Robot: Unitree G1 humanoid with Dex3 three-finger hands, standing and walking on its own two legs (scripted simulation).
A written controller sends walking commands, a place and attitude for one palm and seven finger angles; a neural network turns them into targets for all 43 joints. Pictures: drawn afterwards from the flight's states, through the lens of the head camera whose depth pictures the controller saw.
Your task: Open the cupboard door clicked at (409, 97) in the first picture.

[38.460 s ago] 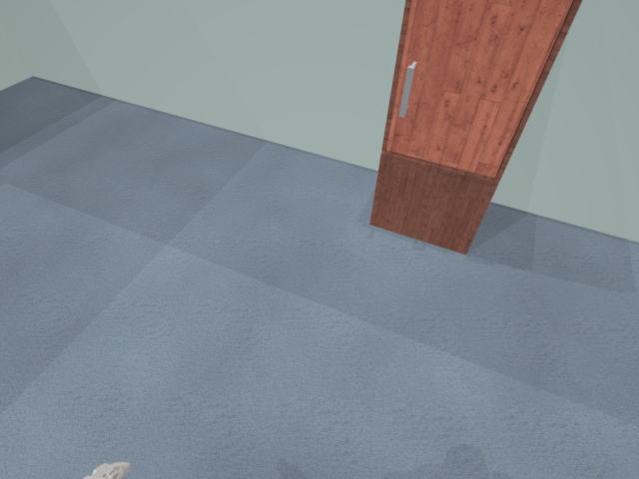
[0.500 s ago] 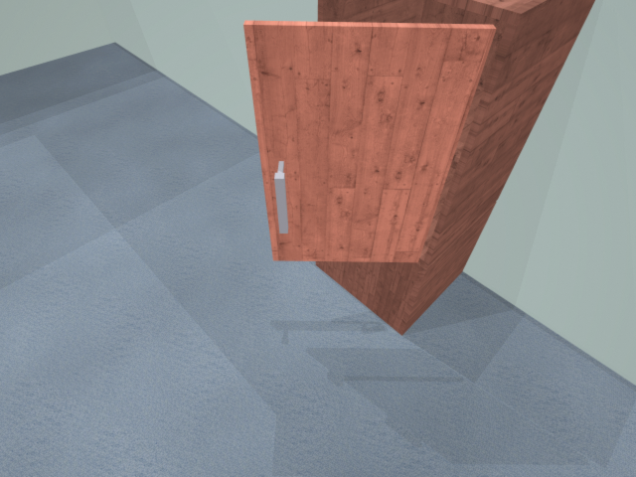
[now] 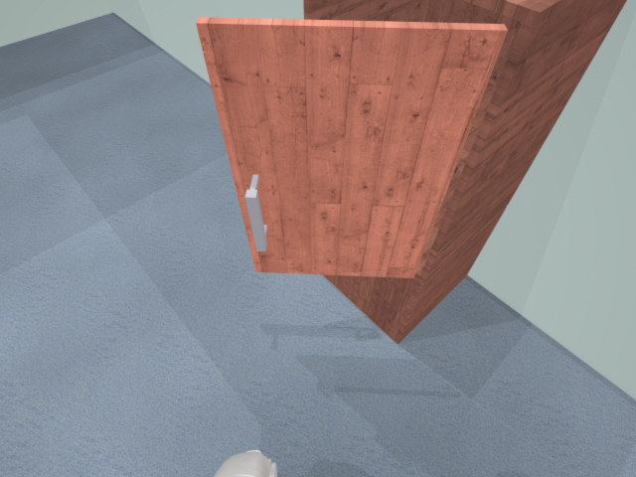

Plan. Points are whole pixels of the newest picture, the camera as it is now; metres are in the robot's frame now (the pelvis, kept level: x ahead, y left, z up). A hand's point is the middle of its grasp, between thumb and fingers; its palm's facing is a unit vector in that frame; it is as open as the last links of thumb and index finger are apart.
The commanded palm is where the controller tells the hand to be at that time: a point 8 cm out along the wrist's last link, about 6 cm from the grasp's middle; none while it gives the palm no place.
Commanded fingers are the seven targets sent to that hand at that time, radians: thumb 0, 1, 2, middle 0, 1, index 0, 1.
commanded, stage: shuffle to correct the standing spot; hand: left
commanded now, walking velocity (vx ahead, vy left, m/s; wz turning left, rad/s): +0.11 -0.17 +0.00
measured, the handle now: (258, 214) +0.57 +0.15 -0.09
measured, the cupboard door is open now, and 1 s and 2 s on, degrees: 45 45 45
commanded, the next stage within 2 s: come to a stop and stand still in 0.20 s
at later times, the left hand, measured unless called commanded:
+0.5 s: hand out of the picture +0.10 +0.10 -0.18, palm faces +0.02 -0.97 -0.25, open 7.3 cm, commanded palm none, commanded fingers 0.00 0.90 0.90 -0.20 -0.30 -0.20 -0.30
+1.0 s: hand out of the picture +0.07 +0.15 -0.18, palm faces +0.10 -0.97 -0.22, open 7.4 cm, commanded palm none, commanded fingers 0.00 0.90 0.90 -0.20 -0.30 -0.20 -0.30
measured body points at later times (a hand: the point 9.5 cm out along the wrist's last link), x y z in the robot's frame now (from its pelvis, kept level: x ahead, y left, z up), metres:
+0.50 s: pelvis +0.07 -0.10 -0.02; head +0.12 -0.12 +0.43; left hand +0.10 +0.15 -0.16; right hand +0.11 -0.35 -0.18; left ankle +0.08 +0.08 -0.73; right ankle +0.10 -0.25 -0.74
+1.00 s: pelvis +0.04 -0.05 +0.00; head +0.07 -0.02 +0.45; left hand +0.06 +0.20 -0.17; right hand +0.15 -0.28 -0.13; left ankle +0.06 +0.03 -0.74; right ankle +0.04 -0.21 -0.68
